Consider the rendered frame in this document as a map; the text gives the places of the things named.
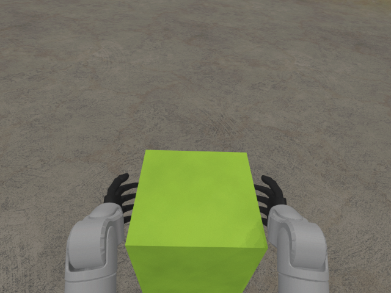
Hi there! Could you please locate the right robot forearm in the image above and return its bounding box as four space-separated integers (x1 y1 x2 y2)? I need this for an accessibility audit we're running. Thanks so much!
267 204 329 293

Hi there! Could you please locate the left robot forearm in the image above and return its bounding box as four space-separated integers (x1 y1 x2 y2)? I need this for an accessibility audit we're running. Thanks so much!
64 203 125 293

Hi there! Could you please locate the robot left hand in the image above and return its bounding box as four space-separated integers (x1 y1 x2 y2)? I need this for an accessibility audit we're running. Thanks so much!
104 173 139 224

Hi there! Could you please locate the carton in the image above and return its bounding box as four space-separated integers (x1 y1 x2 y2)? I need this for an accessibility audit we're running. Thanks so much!
125 150 268 293

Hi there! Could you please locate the robot right hand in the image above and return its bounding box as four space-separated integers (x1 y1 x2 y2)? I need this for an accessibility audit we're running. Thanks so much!
254 175 287 226

